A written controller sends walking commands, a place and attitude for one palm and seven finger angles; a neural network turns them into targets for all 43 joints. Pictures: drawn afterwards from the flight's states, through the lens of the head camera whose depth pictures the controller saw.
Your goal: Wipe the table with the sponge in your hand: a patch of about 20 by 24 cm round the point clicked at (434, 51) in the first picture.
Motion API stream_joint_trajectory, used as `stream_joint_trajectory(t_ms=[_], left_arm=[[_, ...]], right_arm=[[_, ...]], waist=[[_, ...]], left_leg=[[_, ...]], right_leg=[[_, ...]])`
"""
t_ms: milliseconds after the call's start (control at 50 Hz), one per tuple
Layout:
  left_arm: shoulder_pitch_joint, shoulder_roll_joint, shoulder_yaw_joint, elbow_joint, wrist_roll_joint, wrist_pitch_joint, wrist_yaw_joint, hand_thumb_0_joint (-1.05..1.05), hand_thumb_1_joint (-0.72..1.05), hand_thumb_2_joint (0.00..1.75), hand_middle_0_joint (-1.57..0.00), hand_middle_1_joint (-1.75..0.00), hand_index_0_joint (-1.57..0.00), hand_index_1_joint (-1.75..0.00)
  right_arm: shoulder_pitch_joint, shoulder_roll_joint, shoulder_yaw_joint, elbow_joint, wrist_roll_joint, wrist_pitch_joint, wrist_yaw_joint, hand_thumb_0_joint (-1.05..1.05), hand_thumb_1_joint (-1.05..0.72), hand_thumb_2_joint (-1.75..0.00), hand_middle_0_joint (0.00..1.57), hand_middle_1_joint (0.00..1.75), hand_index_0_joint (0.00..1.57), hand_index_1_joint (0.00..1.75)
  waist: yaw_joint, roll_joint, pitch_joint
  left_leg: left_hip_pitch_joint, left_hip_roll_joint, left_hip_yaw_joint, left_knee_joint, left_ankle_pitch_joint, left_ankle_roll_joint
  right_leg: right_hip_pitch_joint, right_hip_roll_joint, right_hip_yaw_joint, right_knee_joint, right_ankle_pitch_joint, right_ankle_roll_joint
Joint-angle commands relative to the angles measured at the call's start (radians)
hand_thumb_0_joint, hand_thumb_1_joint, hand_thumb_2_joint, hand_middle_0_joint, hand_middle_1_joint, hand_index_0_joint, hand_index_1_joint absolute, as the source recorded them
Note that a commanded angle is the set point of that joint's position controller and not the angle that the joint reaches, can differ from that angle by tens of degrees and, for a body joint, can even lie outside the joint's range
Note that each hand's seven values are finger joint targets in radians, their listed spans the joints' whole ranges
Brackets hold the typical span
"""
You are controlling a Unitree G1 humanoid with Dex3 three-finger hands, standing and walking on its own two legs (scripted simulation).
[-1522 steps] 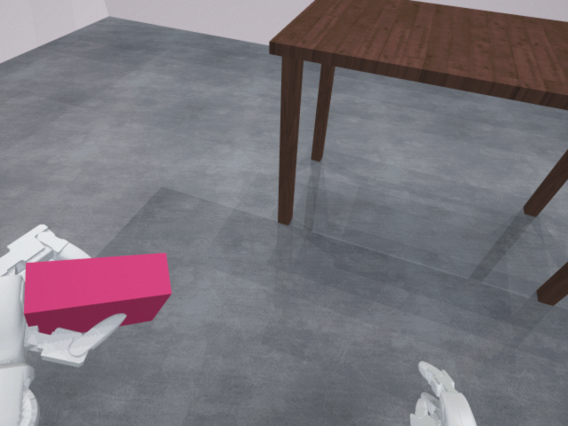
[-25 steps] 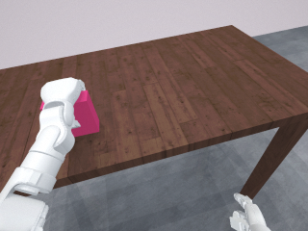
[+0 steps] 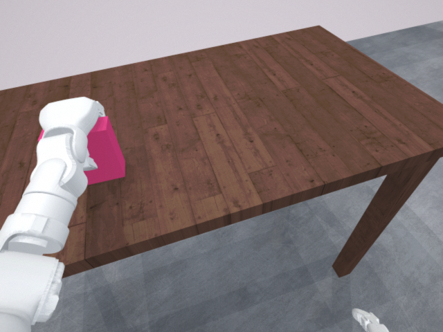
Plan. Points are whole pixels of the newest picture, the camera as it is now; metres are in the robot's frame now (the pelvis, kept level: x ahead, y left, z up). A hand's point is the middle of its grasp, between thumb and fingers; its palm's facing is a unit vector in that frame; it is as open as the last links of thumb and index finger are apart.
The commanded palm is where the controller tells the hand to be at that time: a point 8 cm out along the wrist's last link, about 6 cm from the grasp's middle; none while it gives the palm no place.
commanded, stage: wipe forward along the middle lane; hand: left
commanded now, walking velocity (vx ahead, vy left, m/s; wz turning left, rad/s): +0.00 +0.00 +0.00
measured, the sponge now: (91, 161) +0.39 +0.29 +0.11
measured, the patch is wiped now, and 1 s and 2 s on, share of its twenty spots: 0.95 0.95 0.95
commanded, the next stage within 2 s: slide back across to the first lane in 0.12 s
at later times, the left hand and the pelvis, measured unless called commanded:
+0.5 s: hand (77, 131) +0.42 +0.31 +0.16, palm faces -0.01 -0.01 -1.00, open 9.3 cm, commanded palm +0.39 +0.33 +0.21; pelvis +0.01 +0.02 +0.00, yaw -1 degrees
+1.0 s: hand (38, 137) +0.40 +0.38 +0.16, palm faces -0.06 +0.00 -1.00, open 9.3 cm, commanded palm +0.38 +0.37 +0.22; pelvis +0.03 +0.04 +0.00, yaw +1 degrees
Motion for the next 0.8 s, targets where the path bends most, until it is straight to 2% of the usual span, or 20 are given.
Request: stream_joint_trajectory(t_ms=[0,40,80,140,160,180,200,240,260,300,340,380,460,500,560,600,640,680,760,780], left_arm=[[-0.305,0.218,0.044,-0.023,0.037,-0.019,0.04,0.0,0.1,1.3,-1.2,-1.6,-1.2,-1.6],[-0.349,0.25,0.065,-0.018,0.04,-0.037,0.043,0.0,0.1,1.3,-1.2,-1.6,-1.2,-1.6],[-0.37,0.227,0.04,0.04,0.049,-0.038,0.053,0.0,0.1,1.3,-1.2,-1.6,-1.2,-1.6],[-0.404,0.255,0.062,0.042,0.052,-0.059,0.056,0.0,0.1,1.3,-1.2,-1.6,-1.2,-1.6],[-0.4,0.251,0.057,0.049,0.06,-0.059,0.061,0.0,0.1,1.3,-1.2,-1.6,-1.2,-1.6],[-0.386,0.198,0.019,0.068,0.056,-0.058,0.062,0.0,0.1,1.3,-1.2,-1.6,-1.2,-1.6],[-0.367,0.204,0.03,0.06,0.049,-0.057,0.062,0.0,0.1,1.3,-1.2,-1.6,-1.2,-1.6],[-0.379,0.281,0.092,0.013,0.048,-0.068,0.066,0.0,0.1,1.3,-1.2,-1.6,-1.2,-1.6],[-0.391,0.288,0.09,-0.003,0.051,-0.068,0.07,0.0,0.1,1.3,-1.2,-1.6,-1.2,-1.6],[-0.354,0.273,0.087,0.021,0.045,-0.06,0.069,0.0,0.1,1.3,-1.2,-1.6,-1.2,-1.6],[-0.348,0.359,0.157,-0.04,0.039,-0.066,0.07,0.0,0.1,1.3,-1.2,-1.6,-1.2,-1.6],[-0.327,0.344,0.144,-0.029,0.048,-0.054,0.072,0.0,0.1,1.3,-1.2,-1.6,-1.2,-1.6],[-0.329,0.398,0.182,-0.133,0.046,-0.04,0.067,0.0,0.1,1.3,-1.2,-1.6,-1.2,-1.6],[-0.293,0.395,0.178,-0.109,0.044,-0.019,0.056,0.0,0.1,1.3,-1.2,-1.6,-1.2,-1.6],[-0.349,0.435,0.196,-0.179,0.048,-0.015,0.039,0.0,0.1,1.3,-1.2,-1.6,-1.2,-1.6],[-0.329,0.414,0.181,-0.177,0.045,-0.008,0.021,0.0,0.1,1.3,-1.2,-1.6,-1.2,-1.6],[-0.343,0.482,0.236,-0.219,0.034,-0.026,0.002,0.0,0.1,1.3,-1.2,-1.6,-1.2,-1.6],[-0.349,0.435,0.196,-0.219,0.039,-0.032,-0.012,0.0,0.1,1.3,-1.2,-1.6,-1.2,-1.6],[-0.387,0.448,0.206,-0.309,0.026,-0.065,-0.036,0.0,0.1,1.3,-1.2,-1.6,-1.2,-1.6],[-0.333,0.445,0.216,-0.275,0.028,-0.063,-0.038,0.0,0.1,1.3,-1.2,-1.6,-1.2,-1.6]], right_arm=[[-0.093,-0.126,-0.045,-0.134,-0.007,-0.043,-0.009,0.0,-0.9,-0.9,0.2,0.3,0.2,0.3],[-0.096,-0.13,-0.043,-0.133,-0.008,-0.042,-0.01,0.0,-0.9,-0.9,0.2,0.3,0.2,0.3],[-0.08,-0.126,-0.044,-0.122,-0.005,-0.042,-0.012,0.0,-0.9,-0.9,0.2,0.3,0.2,0.3],[-0.07,-0.13,-0.047,-0.12,-0.008,-0.044,-0.013,0.0,-0.9,-0.9,0.2,0.3,0.2,0.3],[-0.064,-0.125,-0.048,-0.122,-0.006,-0.042,-0.012,0.0,-0.9,-0.9,0.2,0.3,0.2,0.3],[-0.06,-0.122,-0.048,-0.12,-0.006,-0.042,-0.009,0.0,-0.9,-0.9,0.2,0.3,0.2,0.3],[-0.061,-0.125,-0.05,-0.122,-0.003,-0.039,-0.006,0.0,-0.9,-0.9,0.2,0.3,0.2,0.3],[-0.072,-0.13,-0.05,-0.129,-0.01,-0.037,-0.005,0.0,-0.9,-0.9,0.2,0.3,0.2,0.3],[-0.069,-0.126,-0.05,-0.132,-0.008,-0.036,-0.006,0.0,-0.9,-0.9,0.2,0.3,0.2,0.3],[-0.074,-0.127,-0.05,-0.131,-0.005,-0.031,-0.003,0.0,-0.9,-0.9,0.2,0.3,0.2,0.3],[-0.091,-0.133,-0.05,-0.14,-0.011,-0.031,-0.003,0.0,-0.9,-0.9,0.2,0.3,0.2,0.3],[-0.092,-0.128,-0.05,-0.137,-0.009,-0.028,0.001,0.0,-0.9,-0.9,0.2,0.3,0.2,0.3],[-0.121,-0.131,-0.047,-0.153,-0.01,-0.027,0.007,0.0,-0.9,-0.9,0.2,0.3,0.2,0.3],[-0.131,-0.134,-0.043,-0.15,-0.007,-0.022,0.01,0.0,-0.9,-0.9,0.2,0.3,0.2,0.3],[-0.147,-0.135,-0.043,-0.159,-0.008,-0.027,0.008,0.0,-0.9,-0.9,0.2,0.3,0.2,0.3],[-0.143,-0.136,-0.045,-0.161,-0.008,-0.026,0.009,0.0,-0.9,-0.9,0.2,0.3,0.2,0.3],[-0.147,-0.142,-0.045,-0.17,-0.01,-0.03,0.006,0.0,-0.9,-0.9,0.2,0.3,0.2,0.3],[-0.14,-0.135,-0.046,-0.169,-0.009,-0.032,0.006,0.0,-0.9,-0.9,0.2,0.3,0.2,0.3],[-0.128,-0.134,-0.051,-0.18,-0.01,-0.043,0.006,0.0,-0.9,-0.9,0.2,0.3,0.2,0.3],[-0.121,-0.136,-0.052,-0.176,-0.011,-0.041,0.006,0.0,-0.9,-0.9,0.2,0.3,0.2,0.3]], waist=[[-0.01,-0.134,-0.188],[-0.01,-0.118,-0.192],[-0.024,-0.123,-0.169],[-0.015,-0.127,-0.218],[-0.016,-0.117,-0.23],[-0.023,-0.126,-0.213],[-0.018,-0.127,-0.214],[0.001,-0.111,-0.257],[-0.002,-0.105,-0.28],[-0.001,-0.128,-0.237],[0.019,-0.104,-0.275],[0.014,-0.105,-0.248],[0.028,-0.059,-0.284],[0.028,-0.067,-0.234],[0.024,-0.035,-0.278],[0.021,-0.038,-0.278],[0.027,-0.03,-0.308],[0.014,-0.015,-0.298],[0.012,0.013,-0.354],[0.015,0.004,-0.329]], left_leg=[[-0.057,-0.046,0.045,-0.055,0.107,0.033],[-0.062,-0.045,0.039,-0.063,0.109,0.031],[-0.064,-0.043,0.045,-0.064,0.099,0.033],[-0.055,-0.045,0.04,-0.068,0.115,0.034],[-0.051,-0.044,0.044,-0.067,0.118,0.034],[-0.048,-0.043,0.047,-0.066,0.13,0.035],[-0.046,-0.042,0.046,-0.068,0.125,0.035],[-0.034,-0.043,0.038,-0.072,0.16,0.036],[-0.03,-0.045,0.043,-0.069,0.17,0.038],[-0.035,-0.042,0.047,-0.075,0.174,0.038],[-0.019,-0.043,0.041,-0.081,0.2,0.038],[-0.023,-0.042,0.048,-0.079,0.216,0.038],[0.006,-0.045,0.047,-0.082,0.268,0.039],[-0.006,-0.042,0.045,-0.092,0.248,0.035],[0.026,-0.043,0.042,-0.088,0.28,0.038],[0.043,-0.041,0.043,-0.08,0.31,0.039],[0.057,-0.041,0.033,-0.078,0.333,0.04],[0.071,-0.039,0.034,-0.069,0.367,0.041],[0.135,-0.032,0.018,-0.051,0.473,0.042],[0.129,-0.03,0.015,-0.047,0.504,0.04]], right_leg=[[0.175,-0.018,0.05,-0.085,0.121,0.004],[0.172,-0.018,0.052,-0.089,0.119,-0.001],[0.153,-0.016,0.044,-0.094,0.102,0.003],[0.173,-0.017,0.05,-0.095,0.119,-0.001],[0.181,-0.016,0.046,-0.089,0.121,0.001],[0.171,-0.016,0.039,-0.092,0.141,0.001],[0.174,-0.016,0.043,-0.095,0.137,0.002],[0.211,-0.016,0.047,-0.086,0.174,-0.007],[0.232,-0.017,0.049,-0.08,0.188,-0.002],[0.223,-0.016,0.042,-0.086,0.196,-0.001],[0.257,-0.016,0.048,-0.08,0.215,-0.008],[0.259,-0.015,0.045,-0.079,0.236,-0.007],[0.296,-0.015,0.049,-0.07,0.275,-0.013],[0.275,-0.013,0.041,-0.081,0.245,-0.014],[0.29,-0.015,0.042,-0.076,0.267,-0.016],[0.285,-0.013,0.033,-0.079,0.296,-0.017],[0.304,-0.014,0.038,-0.077,0.319,-0.021],[0.282,-0.013,0.026,-0.076,0.337,-0.02],[0.276,-0.009,0.019,-0.072,0.373,-0.023],[0.265,-0.007,0.013,-0.073,0.386,-0.024]])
